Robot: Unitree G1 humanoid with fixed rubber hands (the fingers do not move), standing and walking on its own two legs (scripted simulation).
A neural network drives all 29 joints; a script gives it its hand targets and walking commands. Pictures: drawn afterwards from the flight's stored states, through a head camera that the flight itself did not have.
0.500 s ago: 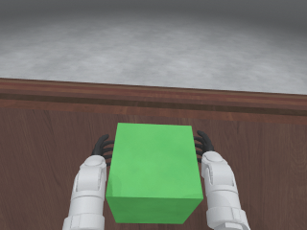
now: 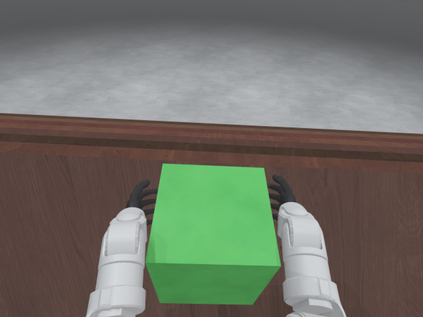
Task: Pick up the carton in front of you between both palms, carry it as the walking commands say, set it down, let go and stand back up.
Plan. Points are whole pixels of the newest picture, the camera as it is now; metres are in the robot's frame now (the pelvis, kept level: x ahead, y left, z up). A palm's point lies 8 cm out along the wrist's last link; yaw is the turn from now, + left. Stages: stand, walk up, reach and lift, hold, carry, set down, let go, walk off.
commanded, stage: carry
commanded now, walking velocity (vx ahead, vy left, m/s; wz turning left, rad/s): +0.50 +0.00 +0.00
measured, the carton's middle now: (210, 238) +0.29 +0.00 -0.02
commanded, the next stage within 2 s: none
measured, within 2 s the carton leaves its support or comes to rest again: neither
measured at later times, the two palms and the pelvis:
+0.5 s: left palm (141, 159) +0.42 +0.16 +0.08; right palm (272, 156) +0.43 -0.14 +0.09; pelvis +0.15 +0.01 -0.01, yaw -3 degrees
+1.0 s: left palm (177, 99) +0.71 +0.10 +0.07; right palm (271, 98) +0.73 -0.20 +0.07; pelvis +0.45 -0.05 +0.00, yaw +0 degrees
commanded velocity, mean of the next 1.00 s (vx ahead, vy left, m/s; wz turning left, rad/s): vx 0.50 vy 0.00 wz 0.00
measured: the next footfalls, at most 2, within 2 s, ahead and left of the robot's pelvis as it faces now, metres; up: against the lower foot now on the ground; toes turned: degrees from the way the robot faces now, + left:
left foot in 0.44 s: +0.22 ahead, +0.11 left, +0.00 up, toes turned +10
right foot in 0.82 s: +0.50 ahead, -0.13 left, +0.00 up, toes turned -15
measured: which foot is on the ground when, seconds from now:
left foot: down 0.00-0.14, up 0.16-0.42, down 0.44-0.84, up 0.86-1.00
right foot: down 0.00-0.44, up 0.46-0.80, down 0.82-1.00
